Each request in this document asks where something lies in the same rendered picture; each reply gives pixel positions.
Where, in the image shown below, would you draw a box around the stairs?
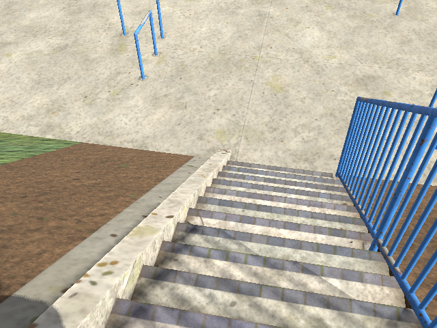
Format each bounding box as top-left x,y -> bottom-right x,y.
105,161 -> 423,328

